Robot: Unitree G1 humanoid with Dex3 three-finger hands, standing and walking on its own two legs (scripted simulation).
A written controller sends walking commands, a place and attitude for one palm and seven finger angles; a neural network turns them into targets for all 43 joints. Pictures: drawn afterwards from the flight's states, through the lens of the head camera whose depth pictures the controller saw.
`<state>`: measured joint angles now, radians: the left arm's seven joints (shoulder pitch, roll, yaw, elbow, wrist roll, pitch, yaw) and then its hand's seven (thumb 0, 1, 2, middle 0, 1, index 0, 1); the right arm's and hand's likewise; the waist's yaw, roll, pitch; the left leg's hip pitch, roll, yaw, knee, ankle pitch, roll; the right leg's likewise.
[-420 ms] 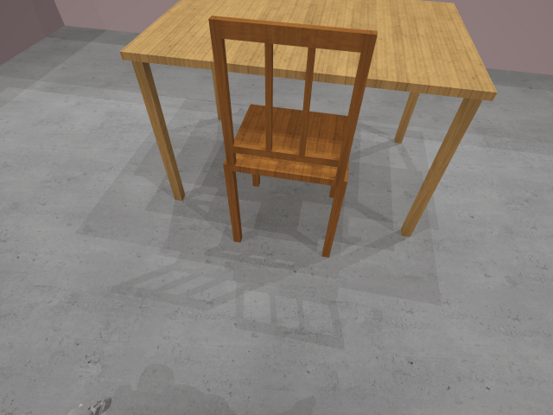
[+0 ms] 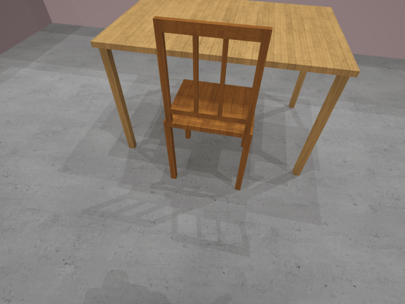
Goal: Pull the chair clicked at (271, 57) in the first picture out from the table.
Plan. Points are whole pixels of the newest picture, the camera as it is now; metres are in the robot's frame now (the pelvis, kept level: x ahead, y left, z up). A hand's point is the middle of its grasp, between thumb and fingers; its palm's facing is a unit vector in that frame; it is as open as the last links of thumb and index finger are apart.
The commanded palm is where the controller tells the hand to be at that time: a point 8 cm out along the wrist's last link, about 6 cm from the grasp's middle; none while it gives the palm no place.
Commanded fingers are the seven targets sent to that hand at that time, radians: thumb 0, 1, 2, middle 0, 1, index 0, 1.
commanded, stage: stand and wait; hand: left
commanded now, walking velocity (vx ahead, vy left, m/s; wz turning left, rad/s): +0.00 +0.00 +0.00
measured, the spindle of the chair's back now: (195, 77) +0.94 +0.09 -0.06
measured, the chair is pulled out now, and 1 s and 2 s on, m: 0.00 0.00 0.00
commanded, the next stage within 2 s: look at it before walking up in 0.40 s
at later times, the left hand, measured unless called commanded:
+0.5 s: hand out of the picture +0.06 +0.23 -0.15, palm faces -0.02 -0.94 -0.33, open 7.4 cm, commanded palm none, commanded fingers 0.00 0.90 0.90 -0.20 -0.30 -0.20 -0.30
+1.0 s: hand out of the picture +0.06 +0.23 -0.15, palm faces -0.03 -0.94 -0.33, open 7.4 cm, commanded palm none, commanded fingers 0.00 0.90 0.90 -0.20 -0.30 -0.20 -0.30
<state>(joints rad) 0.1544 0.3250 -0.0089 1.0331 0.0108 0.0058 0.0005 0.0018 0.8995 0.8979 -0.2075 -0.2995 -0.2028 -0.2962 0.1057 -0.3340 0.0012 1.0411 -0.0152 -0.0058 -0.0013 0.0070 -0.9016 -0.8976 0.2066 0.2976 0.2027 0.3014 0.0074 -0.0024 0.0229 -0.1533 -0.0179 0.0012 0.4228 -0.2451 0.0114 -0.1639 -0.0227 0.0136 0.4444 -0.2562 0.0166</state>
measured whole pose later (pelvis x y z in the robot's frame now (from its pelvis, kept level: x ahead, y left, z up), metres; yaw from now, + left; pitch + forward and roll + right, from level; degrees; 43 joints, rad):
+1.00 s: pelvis -0.01 -0.01 +0.00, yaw -1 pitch -1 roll +0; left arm 0.15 0.32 0.00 1.10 0.01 -0.01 0.00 0.00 0.90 0.90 -0.21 -0.30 -0.20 -0.30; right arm 0.14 -0.33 0.00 1.12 -0.01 -0.01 0.00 0.01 -0.90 -0.90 0.21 0.30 0.20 0.30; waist 0.00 0.00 0.03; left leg -0.14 0.01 0.00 0.36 -0.20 -0.01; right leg -0.15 0.00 0.02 0.38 -0.21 0.00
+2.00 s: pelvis +0.14 +0.03 +0.00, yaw -7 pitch +0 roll -3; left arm 0.36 0.18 0.06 1.14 0.03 0.00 0.00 0.01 0.90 0.90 -0.20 -0.30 -0.20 -0.30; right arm 0.41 -0.11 0.00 1.12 -0.02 -0.10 -0.04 0.00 -0.91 -0.90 0.20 0.30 0.20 0.30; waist -0.01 -0.04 0.02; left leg -0.02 0.01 0.16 0.41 -0.39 0.06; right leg -0.49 -0.02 -0.04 1.19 -0.34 -0.03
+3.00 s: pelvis +0.45 +0.03 +0.00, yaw -10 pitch +0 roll -1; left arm 0.23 0.18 0.07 1.02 0.02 0.05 0.03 0.00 0.91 0.90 -0.20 -0.30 -0.20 -0.30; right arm 0.15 -0.14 -0.04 1.04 -0.02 0.01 -0.05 0.00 -0.94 -0.90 0.21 0.30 0.20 0.30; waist 0.01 -0.03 0.09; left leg -0.28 0.08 0.14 0.45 -0.17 0.01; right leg -0.42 -0.03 -0.02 0.92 -0.43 0.02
